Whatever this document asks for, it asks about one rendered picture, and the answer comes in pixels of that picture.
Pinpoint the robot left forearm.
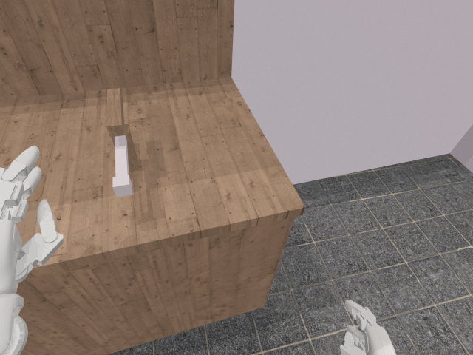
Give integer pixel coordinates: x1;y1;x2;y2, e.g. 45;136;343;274
0;294;28;355

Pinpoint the tap lever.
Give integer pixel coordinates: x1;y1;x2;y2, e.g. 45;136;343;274
112;135;133;197

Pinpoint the robot right hand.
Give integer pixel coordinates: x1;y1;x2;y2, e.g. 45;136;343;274
340;300;396;355

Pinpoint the robot left hand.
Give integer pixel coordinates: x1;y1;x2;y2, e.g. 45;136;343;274
0;146;64;294

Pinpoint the counter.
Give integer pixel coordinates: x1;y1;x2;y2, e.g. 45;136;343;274
0;0;305;355

